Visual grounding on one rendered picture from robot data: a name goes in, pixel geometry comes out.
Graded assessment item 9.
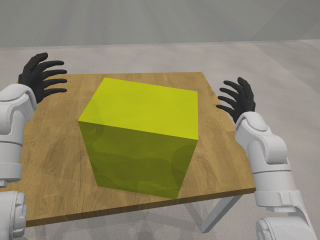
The robot left hand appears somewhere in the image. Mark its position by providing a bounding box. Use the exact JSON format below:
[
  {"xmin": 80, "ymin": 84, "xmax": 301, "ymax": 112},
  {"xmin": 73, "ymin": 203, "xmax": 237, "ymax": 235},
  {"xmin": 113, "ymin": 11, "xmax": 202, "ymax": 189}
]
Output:
[{"xmin": 18, "ymin": 52, "xmax": 67, "ymax": 104}]

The carton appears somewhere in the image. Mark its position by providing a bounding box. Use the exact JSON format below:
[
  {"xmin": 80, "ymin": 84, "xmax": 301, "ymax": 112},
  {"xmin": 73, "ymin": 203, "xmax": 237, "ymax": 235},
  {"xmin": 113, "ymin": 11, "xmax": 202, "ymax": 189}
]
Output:
[{"xmin": 78, "ymin": 77, "xmax": 199, "ymax": 200}]

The table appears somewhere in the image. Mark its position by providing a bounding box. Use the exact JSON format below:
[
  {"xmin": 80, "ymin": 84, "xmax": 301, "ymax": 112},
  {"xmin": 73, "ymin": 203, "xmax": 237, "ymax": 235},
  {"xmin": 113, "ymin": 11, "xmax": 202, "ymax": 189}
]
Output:
[{"xmin": 0, "ymin": 72, "xmax": 256, "ymax": 240}]

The left robot upper arm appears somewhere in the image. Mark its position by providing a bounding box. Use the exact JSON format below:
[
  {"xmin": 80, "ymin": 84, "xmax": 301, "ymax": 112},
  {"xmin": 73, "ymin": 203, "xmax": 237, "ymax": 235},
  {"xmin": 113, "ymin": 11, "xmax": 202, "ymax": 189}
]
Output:
[{"xmin": 0, "ymin": 190, "xmax": 27, "ymax": 240}]

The robot left forearm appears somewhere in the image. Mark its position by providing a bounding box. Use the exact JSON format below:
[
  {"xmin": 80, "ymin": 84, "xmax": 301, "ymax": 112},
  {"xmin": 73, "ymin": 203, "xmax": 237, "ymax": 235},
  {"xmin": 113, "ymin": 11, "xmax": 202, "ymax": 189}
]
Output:
[{"xmin": 0, "ymin": 83, "xmax": 37, "ymax": 188}]

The robot right hand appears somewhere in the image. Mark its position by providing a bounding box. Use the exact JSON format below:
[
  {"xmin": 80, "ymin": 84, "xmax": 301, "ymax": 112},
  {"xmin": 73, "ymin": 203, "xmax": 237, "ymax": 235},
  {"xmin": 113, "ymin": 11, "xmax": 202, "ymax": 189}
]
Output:
[{"xmin": 216, "ymin": 77, "xmax": 256, "ymax": 124}]

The right robot upper arm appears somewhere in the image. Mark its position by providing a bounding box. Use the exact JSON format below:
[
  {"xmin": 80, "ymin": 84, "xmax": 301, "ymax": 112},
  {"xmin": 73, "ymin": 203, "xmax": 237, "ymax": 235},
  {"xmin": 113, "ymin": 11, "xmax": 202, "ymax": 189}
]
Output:
[{"xmin": 255, "ymin": 216, "xmax": 316, "ymax": 240}]

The robot right forearm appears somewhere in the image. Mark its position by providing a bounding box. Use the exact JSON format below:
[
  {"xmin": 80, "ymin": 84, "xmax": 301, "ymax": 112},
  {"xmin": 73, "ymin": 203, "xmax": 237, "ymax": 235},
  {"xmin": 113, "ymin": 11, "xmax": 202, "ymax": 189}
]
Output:
[{"xmin": 234, "ymin": 111, "xmax": 318, "ymax": 240}]

